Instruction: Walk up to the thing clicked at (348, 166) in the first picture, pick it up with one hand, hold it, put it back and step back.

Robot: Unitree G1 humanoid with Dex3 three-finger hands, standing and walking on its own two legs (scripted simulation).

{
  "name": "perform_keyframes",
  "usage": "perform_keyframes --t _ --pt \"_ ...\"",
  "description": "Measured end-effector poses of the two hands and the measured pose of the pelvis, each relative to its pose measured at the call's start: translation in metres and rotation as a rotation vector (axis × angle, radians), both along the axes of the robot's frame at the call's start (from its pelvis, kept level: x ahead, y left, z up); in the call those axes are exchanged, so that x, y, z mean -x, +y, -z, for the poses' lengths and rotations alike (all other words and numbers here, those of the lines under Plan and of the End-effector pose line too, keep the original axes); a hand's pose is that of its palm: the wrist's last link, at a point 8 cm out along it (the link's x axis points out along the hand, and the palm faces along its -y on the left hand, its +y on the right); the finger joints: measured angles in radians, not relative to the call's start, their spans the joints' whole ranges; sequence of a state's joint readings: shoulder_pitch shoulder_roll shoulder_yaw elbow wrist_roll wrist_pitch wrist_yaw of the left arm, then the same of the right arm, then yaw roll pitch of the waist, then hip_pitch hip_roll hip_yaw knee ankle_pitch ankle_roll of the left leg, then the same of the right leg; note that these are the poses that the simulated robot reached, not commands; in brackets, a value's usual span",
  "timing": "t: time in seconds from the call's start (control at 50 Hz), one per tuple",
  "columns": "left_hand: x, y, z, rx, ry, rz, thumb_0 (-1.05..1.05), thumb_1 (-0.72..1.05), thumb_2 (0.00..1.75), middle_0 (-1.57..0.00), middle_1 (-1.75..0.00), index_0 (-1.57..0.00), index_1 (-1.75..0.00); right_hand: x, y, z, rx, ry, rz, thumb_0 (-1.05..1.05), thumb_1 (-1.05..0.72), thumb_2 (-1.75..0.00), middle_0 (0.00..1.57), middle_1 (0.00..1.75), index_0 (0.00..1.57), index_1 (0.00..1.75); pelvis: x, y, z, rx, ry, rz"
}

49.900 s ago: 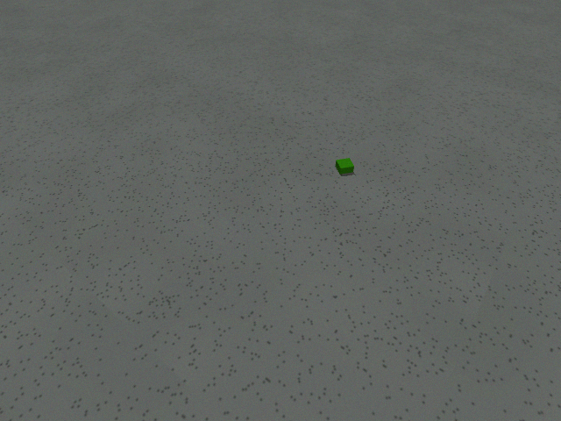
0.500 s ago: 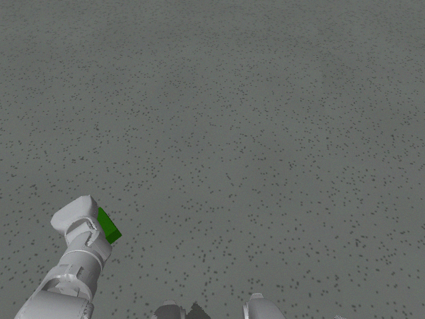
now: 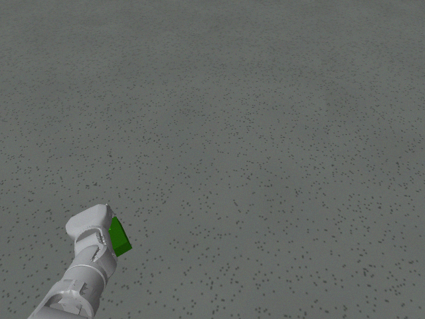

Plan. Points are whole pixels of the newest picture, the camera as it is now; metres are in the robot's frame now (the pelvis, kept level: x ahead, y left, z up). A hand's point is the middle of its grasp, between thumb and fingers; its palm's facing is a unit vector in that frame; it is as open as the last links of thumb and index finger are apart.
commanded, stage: hold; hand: left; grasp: from above
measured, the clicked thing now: (108, 241) +0.33 +0.25 -0.11
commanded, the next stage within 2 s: crouch in 1.76 s
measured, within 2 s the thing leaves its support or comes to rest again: neither
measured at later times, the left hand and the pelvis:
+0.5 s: hand (102, 244) +0.30 +0.23 -0.05, palm faces -0.37 -0.25 -0.89, open 10.0 cm; pelvis -0.01 -0.01 +0.01, yaw +0 degrees
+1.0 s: hand (102, 245) +0.29 +0.22 -0.03, palm faces -0.36 -0.26 -0.90, open 10.0 cm; pelvis -0.01 -0.01 +0.02, yaw +0 degrees
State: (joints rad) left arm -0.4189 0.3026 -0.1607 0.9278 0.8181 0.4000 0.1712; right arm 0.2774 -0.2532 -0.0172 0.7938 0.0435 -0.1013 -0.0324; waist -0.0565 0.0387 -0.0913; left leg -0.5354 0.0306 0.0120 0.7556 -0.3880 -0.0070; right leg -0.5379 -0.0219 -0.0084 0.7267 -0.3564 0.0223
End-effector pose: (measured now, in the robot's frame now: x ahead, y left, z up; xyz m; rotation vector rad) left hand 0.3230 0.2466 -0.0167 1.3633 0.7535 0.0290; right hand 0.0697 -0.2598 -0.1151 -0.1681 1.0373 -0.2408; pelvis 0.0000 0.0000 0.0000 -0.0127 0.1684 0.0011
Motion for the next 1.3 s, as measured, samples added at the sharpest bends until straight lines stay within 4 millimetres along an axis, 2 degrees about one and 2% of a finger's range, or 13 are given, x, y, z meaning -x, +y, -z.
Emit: perform_keyframes --t 0.22,0.66,0.9,1.1,1.3 --pt "0.005 -0.004 -0.017 -0.006 -0.012 -0.033 0.01 0.16 0.26 -0.62 -0.53 -0.65 -0.46 -0.018 0.006 -0.006 -0.043 -0.048 -0.042 0.01 -0.88 -0.88 0.21 0.30 0.20 0.30 -0.001 -0.001 -0.008 -0.006 -0.042 0.000" --pt "0.023 -0.017 -0.036 -0.007 -0.028 -0.032 0.01 0.13 0.28 -0.65 -0.52 -0.67 -0.45 -0.024 0.001 -0.018 -0.057 -0.093 -0.079 0.01 -0.89 -0.89 0.20 0.30 0.20 0.30 0.010 -0.007 -0.017 -0.015 -0.099 0.001" --pt "0.029 -0.021 -0.041 -0.003 -0.031 -0.036 0.01 0.13 0.27 -0.65 -0.52 -0.68 -0.44 -0.031 0.006 -0.022 -0.067 -0.126 -0.101 0.01 -0.89 -0.89 0.20 0.30 0.20 0.30 0.013 -0.007 -0.019 -0.015 -0.116 0.002" --pt "0.026 -0.020 -0.050 -0.008 -0.038 -0.049 0.01 0.13 0.28 -0.65 -0.52 -0.68 -0.45 -0.041 0.012 -0.025 -0.079 -0.155 -0.119 0.01 -0.89 -0.89 0.20 0.30 0.20 0.30 0.012 -0.007 -0.020 -0.015 -0.125 0.001" --pt "0.028 -0.021 -0.046 0.010 -0.015 -0.052 0.01 0.12 0.31 -0.64 -0.53 -0.66 -0.46 -0.047 0.013 -0.028 -0.080 -0.167 -0.132 0.01 -0.89 -0.89 0.20 0.30 0.20 0.30 0.010 -0.006 -0.021 -0.014 -0.125 0.000"
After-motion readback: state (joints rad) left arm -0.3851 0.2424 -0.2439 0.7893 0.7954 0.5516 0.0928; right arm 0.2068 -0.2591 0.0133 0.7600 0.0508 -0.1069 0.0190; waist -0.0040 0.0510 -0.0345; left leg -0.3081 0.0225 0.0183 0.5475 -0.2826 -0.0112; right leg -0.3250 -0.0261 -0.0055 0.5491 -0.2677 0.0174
